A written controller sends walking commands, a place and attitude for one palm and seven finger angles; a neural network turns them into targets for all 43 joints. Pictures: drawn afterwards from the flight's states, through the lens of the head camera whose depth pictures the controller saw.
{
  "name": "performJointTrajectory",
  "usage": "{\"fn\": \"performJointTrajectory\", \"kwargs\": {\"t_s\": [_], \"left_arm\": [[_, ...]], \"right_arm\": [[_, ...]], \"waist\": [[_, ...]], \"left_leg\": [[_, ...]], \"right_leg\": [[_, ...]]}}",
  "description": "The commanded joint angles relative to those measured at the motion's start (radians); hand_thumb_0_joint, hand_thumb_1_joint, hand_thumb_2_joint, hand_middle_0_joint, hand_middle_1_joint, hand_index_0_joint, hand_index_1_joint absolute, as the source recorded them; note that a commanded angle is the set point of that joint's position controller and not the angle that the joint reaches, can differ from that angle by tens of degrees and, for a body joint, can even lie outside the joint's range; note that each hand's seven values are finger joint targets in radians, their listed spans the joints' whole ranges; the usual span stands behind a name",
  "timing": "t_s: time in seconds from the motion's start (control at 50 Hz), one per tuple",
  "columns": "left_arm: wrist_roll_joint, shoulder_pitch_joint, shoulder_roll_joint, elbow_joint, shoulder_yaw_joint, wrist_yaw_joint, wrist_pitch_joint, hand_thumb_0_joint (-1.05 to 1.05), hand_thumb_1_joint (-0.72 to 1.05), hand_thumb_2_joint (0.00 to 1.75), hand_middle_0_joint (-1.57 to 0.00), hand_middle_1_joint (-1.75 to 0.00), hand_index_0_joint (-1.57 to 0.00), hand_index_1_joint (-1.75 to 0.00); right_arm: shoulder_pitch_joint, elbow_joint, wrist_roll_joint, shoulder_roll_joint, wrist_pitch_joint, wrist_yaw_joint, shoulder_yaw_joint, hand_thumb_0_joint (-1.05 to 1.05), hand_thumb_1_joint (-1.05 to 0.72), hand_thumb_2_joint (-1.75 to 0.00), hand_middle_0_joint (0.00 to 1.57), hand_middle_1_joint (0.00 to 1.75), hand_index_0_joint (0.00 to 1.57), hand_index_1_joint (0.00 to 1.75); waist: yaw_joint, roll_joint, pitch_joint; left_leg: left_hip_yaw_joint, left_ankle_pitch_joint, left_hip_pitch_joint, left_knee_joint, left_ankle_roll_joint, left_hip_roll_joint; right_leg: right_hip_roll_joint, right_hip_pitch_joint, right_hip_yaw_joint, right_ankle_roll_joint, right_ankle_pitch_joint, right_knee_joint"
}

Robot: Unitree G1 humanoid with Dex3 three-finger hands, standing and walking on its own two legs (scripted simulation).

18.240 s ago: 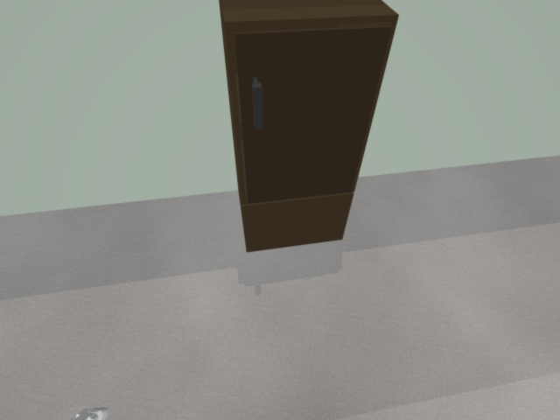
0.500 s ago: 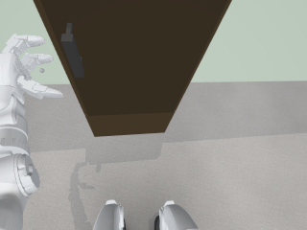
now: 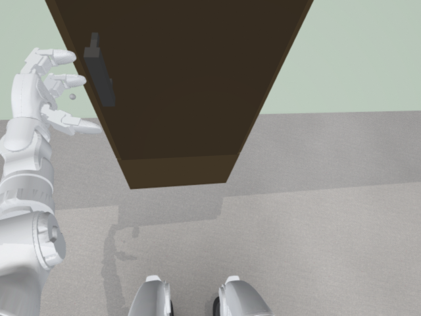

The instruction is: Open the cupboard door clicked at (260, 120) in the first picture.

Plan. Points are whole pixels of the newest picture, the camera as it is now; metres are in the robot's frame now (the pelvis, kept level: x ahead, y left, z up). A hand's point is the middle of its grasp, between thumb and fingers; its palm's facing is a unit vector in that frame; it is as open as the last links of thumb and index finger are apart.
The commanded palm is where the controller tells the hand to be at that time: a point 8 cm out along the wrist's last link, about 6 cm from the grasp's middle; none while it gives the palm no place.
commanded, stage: slide the fingers in behind the handle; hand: left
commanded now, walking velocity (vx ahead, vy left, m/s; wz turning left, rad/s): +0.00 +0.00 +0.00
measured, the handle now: (102, 71) +0.55 +0.18 +0.07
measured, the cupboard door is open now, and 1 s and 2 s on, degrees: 0 0 0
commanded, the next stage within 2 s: close the thumb around the handle in 1.40 s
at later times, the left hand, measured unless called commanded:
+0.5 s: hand (93, 98) +0.49 +0.19 +0.07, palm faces +0.05 -1.00 +0.00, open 14.0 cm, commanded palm +0.47 +0.22 +0.07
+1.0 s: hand (110, 95) +0.50 +0.16 +0.06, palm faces +0.04 -1.00 +0.00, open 14.0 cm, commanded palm +0.48 +0.20 +0.07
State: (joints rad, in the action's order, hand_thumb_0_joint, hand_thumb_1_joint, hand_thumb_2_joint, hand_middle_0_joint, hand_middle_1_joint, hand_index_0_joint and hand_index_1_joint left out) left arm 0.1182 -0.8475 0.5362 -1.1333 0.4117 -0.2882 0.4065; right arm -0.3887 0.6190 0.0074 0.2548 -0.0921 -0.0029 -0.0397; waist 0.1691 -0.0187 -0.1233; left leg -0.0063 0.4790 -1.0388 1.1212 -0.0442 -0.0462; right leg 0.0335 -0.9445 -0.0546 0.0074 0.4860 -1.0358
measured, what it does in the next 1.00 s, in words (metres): stands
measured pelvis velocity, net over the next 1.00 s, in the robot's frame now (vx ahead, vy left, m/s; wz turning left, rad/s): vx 0.00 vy -0.02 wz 0.01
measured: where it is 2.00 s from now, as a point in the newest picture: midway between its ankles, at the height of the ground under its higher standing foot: outside the picture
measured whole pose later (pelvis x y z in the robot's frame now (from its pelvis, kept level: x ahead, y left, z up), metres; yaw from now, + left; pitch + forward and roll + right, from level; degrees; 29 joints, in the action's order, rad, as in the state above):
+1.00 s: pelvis +0.00 -0.02 -0.01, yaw +1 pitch +23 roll -3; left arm 0.10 -0.89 0.44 -1.16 0.34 -0.16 0.44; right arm -0.39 0.63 0.02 0.25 -0.07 0.02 -0.02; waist 0.18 -0.03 -0.13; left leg 0.01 0.48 -1.06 1.14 -0.02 -0.05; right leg 0.04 -0.98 -0.07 -0.02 0.51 -1.08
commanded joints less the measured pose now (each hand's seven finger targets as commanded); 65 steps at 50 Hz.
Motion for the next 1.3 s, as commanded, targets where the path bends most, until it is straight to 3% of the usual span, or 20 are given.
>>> {"fn": "performJointTrajectory", "kwargs": {"t_s": [0.0, 0.1, 0.18, 0.26, 0.36, 0.4, 0.48, 0.52, 0.54, 0.66, 0.68, 0.74, 0.82, 0.9, 0.94, 0.98, 1.04, 1.08, 1.2, 1.28], "left_arm": [[-0.001, -0.406, 0.237, 0.204, 0.019, 0.022, 0.066, 0.00, -0.50, 0.30, -0.30, -1.20, -0.30, -1.20], [-0.002, -0.418, 0.218, 0.211, 0.008, 0.037, 0.084, 0.00, -0.50, 0.30, -0.30, -1.20, -0.30, -1.20], [0.000, -0.399, 0.260, 0.205, 0.042, 0.036, 0.084, 0.00, -0.50, 0.30, -0.30, -1.20, -0.30, -1.20], [0.005, -0.406, 0.206, 0.231, 0.004, 0.033, 0.084, 0.00, -0.50, 0.30, -0.30, -1.20, -0.30, -1.20], [0.007, -0.439, 0.177, 0.200, -0.022, 0.044, 0.074, 0.00, -0.50, 0.30, -0.30, -1.20, -0.30, -1.20], [0.004, -0.428, 0.197, 0.221, -0.002, 0.055, 0.082, 0.00, -0.50, 0.30, -0.30, -1.20, -0.30, -1.20], [0.000, -0.425, 0.144, 0.232, -0.033, 0.070, 0.097, 0.00, -0.50, 0.30, -0.30, -1.20, -0.30, -1.20], [0.000, -0.416, 0.177, 0.187, -0.006, 0.079, 0.086, 0.00, -0.50, 0.30, -0.30, -1.20, -0.30, -1.20], [-0.002, -0.419, 0.206, 0.197, 0.014, 0.083, 0.089, 0.00, -0.50, 0.30, -0.30, -1.20, -0.30, -1.20], [-0.010, -0.443, 0.192, 0.194, 0.000, 0.091, 0.093, 0.00, -0.50, 0.30, -0.30, -1.20, -0.30, -1.20], [-0.009, -0.466, 0.167, 0.195, -0.024, 0.089, 0.093, 0.00, -0.50, 0.30, -0.30, -1.20, -0.30, -1.20], [-0.005, -0.442, 0.137, 0.206, -0.033, 0.088, 0.100, 0.00, -0.50, 0.30, -0.30, -1.20, -0.30, -1.20], [-0.008, -0.454, 0.120, 0.161, -0.046, 0.101, 0.078, 0.00, -0.50, 0.30, -0.30, -1.20, -0.30, -1.20], [-0.020, -0.475, 0.116, 0.198, -0.048, 0.120, 0.094, 0.00, -0.50, 0.30, -0.30, -1.20, -0.30, -1.20], [-0.018, -0.497, 0.045, 0.180, -0.097, 0.127, 0.094, 0.00, -0.50, 0.30, -0.30, -1.20, -0.30, -1.20], [-0.016, -0.462, 0.076, 0.206, -0.062, 0.140, 0.097, 0.00, -0.50, 0.30, -0.30, -1.20, -0.30, -1.20], [-0.023, -0.438, 0.141, 0.209, -0.006, 0.158, 0.100, 0.00, -0.50, 0.30, -0.30, -1.20, -0.30, -1.20], [-0.034, -0.436, 0.107, 0.219, -0.035, 0.165, 0.103, 0.00, -0.50, 0.30, -0.30, -1.20, -0.30, -1.20], [-0.034, -0.429, 0.107, 0.179, -0.032, 0.168, 0.108, 0.00, -0.50, 0.30, -0.30, -1.20, -0.30, -1.20], [-0.029, -0.447, 0.100, 0.200, -0.041, 0.160, 0.119, 0.00, -0.50, 0.30, -0.30, -1.20, -0.30, -1.20]], "right_arm": [[-0.152, -0.052, -0.001, 0.202, 0.017, -0.009, 0.076, 0.00, -0.90, -0.90, 0.20, 0.30, 0.20, 0.30], [-0.146, -0.054, -0.002, 0.196, 0.021, -0.007, 0.077, 0.00, -0.90, -0.90, 0.20, 0.30, 0.20, 0.30], [-0.152, -0.053, -0.003, 0.198, 0.023, -0.010, 0.076, 0.00, -0.90, -0.90, 0.20, 0.30, 0.20, 0.30], [-0.145, -0.051, -0.005, 0.192, 0.023, -0.007, 0.080, 0.00, -0.90, -0.90, 0.20, 0.30, 0.20, 0.30], [-0.143, -0.044, -0.007, 0.191, 0.026, -0.007, 0.079, 0.00, -0.90, -0.90, 0.20, 0.30, 0.20, 0.30], [-0.144, -0.047, -0.006, 0.191, 0.028, -0.008, 0.081, 0.00, -0.90, -0.90, 0.20, 0.30, 0.20, 0.30], [-0.139, -0.043, -0.002, 0.182, 0.031, 0.000, 0.083, 0.00, -0.90, -0.90, 0.20, 0.30, 0.20, 0.30], [-0.141, -0.042, -0.003, 0.187, 0.030, 0.000, 0.081, 0.00, -0.90, -0.90, 0.20, 0.30, 0.20, 0.30], [-0.146, -0.045, -0.002, 0.189, 0.030, -0.002, 0.079, 0.00, -0.90, -0.90, 0.20, 0.30, 0.20, 0.30], [-0.140, -0.048, -0.003, 0.184, 0.034, -0.002, 0.077, 0.00, -0.90, -0.90, 0.20, 0.30, 0.20, 0.30], [-0.141, -0.047, -0.003, 0.181, 0.035, -0.001, 0.077, 0.00, -0.90, -0.90, 0.20, 0.30, 0.20, 0.30], [-0.144, -0.048, 0.000, 0.179, 0.039, 0.003, 0.080, 0.00, -0.90, -0.90, 0.20, 0.30, 0.20, 0.30], [-0.147, -0.040, -0.001, 0.183, 0.035, 0.004, 0.081, 0.00, -0.90, -0.90, 0.20, 0.30, 0.20, 0.30], [-0.156, -0.037, 0.005, 0.180, 0.039, 0.007, 0.083, 0.00, -0.90, -0.90, 0.20, 0.30, 0.20, 0.30], [-0.161, -0.030, 0.009, 0.175, 0.041, 0.014, 0.083, 0.00, -0.90, -0.90, 0.20, 0.30, 0.20, 0.30], [-0.160, -0.037, 0.010, 0.182, 0.037, 0.016, 0.089, 0.00, -0.90, -0.90, 0.20, 0.30, 0.20, 0.30], [-0.166, -0.041, 0.012, 0.183, 0.034, 0.016, 0.086, 0.00, -0.90, -0.90, 0.20, 0.30, 0.20, 0.30], [-0.156, -0.047, 0.010, 0.174, 0.029, 0.021, 0.084, 0.00, -0.90, -0.90, 0.20, 0.30, 0.20, 0.30], [-0.158, -0.046, 0.007, 0.178, 0.025, 0.019, 0.086, 0.00, -0.90, -0.90, 0.20, 0.30, 0.20, 0.30], [-0.155, -0.041, 0.009, 0.179, 0.027, 0.017, 0.087, 0.00, -0.90, -0.90, 0.20, 0.30, 0.20, 0.30]], "waist": [[-0.002, -0.146, -0.430], [0.002, -0.154, -0.443], [-0.009, -0.138, -0.472], [-0.002, -0.154, -0.481], [0.016, -0.123, -0.424], [0.003, -0.129, -0.459], [0.005, -0.135, -0.477], [0.008, -0.088, -0.435], [-0.001, -0.103, -0.445], [0.008, -0.100, -0.462], [0.021, -0.101, -0.452], [0.010, -0.139, -0.481], [0.027, -0.084, -0.432], [0.014, -0.140, -0.488], [0.037, -0.133, -0.454], [0.014, -0.131, -0.508], [-0.005, -0.119, -0.512], [-0.001, -0.124, -0.491], [0.012, -0.065, -0.446], [0.007, -0.121, -0.472]], "left_leg": [[0.100, -0.405, 0.506, -0.130, 0.024, 0.001], [0.088, -0.391, 0.491, -0.120, 0.020, 0.006], [0.073, -0.410, 0.456, -0.111, 0.014, 0.012], [0.073, -0.419, 0.487, -0.108, 0.016, 0.009], [0.069, -0.364, 0.433, -0.108, 0.011, 0.014], [0.068, -0.370, 0.438, -0.106, 0.011, 0.016], [0.068, -0.401, 0.463, -0.097, 0.014, 0.017], [0.062, -0.351, 0.401, -0.101, 0.009, 0.020], [0.061, -0.359, 0.392, -0.100, 0.008, 0.023], [0.055, -0.350, 0.378, -0.087, 0.006, 0.024], [0.058, -0.344, 0.378, -0.092, 0.006, 0.024], [0.062, -0.375, 0.424, -0.089, 0.010, 0.024], [0.059, -0.322, 0.373, -0.090, 0.007, 0.023], [0.069, -0.371, 0.432, -0.088, 0.013, 0.022], [0.078, -0.379, 0.454, -0.088, 0.012, 0.020], [0.074, -0.402, 0.468, -0.089, 0.017, 0.020], [0.067, -0.423, 0.440, -0.089, 0.014, 0.024], [0.063, -0.424, 0.444, -0.094, 0.016, 0.023], [0.058, -0.367, 0.394, -0.100, 0.012, 0.026], [0.067, -0.387, 0.444, -0.100, 0.018, 0.023]], "right_leg": [[0.034, 0.030, -0.001, -0.034, -0.253, 0.109], [0.033, 0.044, 0.009, -0.032, -0.264, 0.107], [0.032, 0.106, 0.021, -0.029, -0.319, 0.102], [0.033, 0.085, 0.020, -0.028, -0.324, 0.103], [0.030, 0.080, 0.026, -0.024, -0.301, 0.110], [0.029, 0.102, 0.030, -0.026, -0.309, 0.107], [0.029, 0.092, 0.027, -0.026, -0.331, 0.100], [0.029, 0.118, 0.032, -0.022, -0.314, 0.109], [0.029, 0.138, 0.037, -0.025, -0.328, 0.103], [0.027, 0.134, 0.045, -0.021, -0.333, 0.099], [0.027, 0.130, 0.043, -0.020, -0.327, 0.101], [0.029, 0.111, 0.036, -0.026, -0.335, 0.094], [0.028, 0.097, 0.036, -0.018, -0.299, 0.106], [0.027, 0.081, 0.029, -0.026, -0.314, 0.089], [0.031, 0.040, 0.019, -0.028, -0.306, 0.092], [0.030, 0.068, 0.020, -0.028, -0.324, 0.088], [0.030, 0.115, 0.024, -0.028, -0.362, 0.079], [0.029, 0.107, 0.022, -0.026, -0.364, 0.084], [0.030, 0.123, 0.029, -0.022, -0.340, 0.098], [0.030, 0.092, 0.025, -0.027, -0.330, 0.090]]}}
